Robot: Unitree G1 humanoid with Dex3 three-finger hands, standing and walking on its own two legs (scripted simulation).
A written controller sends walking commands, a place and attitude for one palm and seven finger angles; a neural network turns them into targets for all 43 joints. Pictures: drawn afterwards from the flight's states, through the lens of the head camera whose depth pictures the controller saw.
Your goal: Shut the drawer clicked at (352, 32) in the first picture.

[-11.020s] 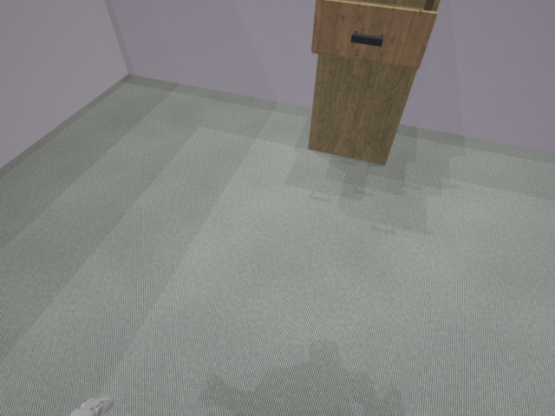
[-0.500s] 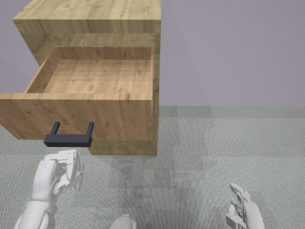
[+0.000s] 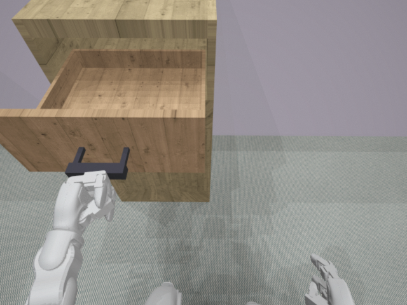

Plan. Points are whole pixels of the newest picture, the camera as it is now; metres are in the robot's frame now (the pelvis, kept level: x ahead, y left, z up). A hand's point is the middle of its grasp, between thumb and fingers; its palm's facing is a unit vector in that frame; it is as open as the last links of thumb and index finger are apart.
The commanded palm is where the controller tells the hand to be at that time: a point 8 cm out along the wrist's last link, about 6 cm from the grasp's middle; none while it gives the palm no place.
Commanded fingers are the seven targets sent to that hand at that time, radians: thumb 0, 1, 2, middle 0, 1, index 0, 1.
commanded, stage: push the drawer shut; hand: left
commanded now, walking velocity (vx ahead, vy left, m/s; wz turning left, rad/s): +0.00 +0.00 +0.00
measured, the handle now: (100, 161) +0.37 +0.22 +0.07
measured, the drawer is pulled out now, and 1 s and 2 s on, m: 0.26 0.13 0.02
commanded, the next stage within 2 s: none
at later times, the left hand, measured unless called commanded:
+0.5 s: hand (120, 176) +0.34 +0.18 +0.07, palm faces +0.03 -1.00 -0.05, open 3.3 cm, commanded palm +0.33 +0.23 +0.07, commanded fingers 0.00 0.90 0.90 -1.40 -1.60 -1.40 -1.60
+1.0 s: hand (127, 146) +0.41 +0.18 +0.07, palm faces +0.04 -1.00 -0.05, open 3.3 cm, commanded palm +0.40 +0.23 +0.07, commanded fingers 0.00 0.90 0.90 -1.40 -1.60 -1.40 -1.60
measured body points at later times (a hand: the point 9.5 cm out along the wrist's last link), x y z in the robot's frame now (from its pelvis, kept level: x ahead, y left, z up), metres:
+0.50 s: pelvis -0.01 +0.00 +0.00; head +0.04 +0.00 +0.45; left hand +0.33 +0.23 +0.07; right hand +0.12 -0.25 -0.10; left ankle +0.06 +0.14 -0.68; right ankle -0.02 -0.13 -0.68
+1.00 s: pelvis -0.01 +0.00 +0.00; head +0.07 +0.00 +0.44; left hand +0.41 +0.24 +0.07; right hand +0.07 -0.27 -0.12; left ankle +0.06 +0.14 -0.68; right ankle -0.02 -0.13 -0.68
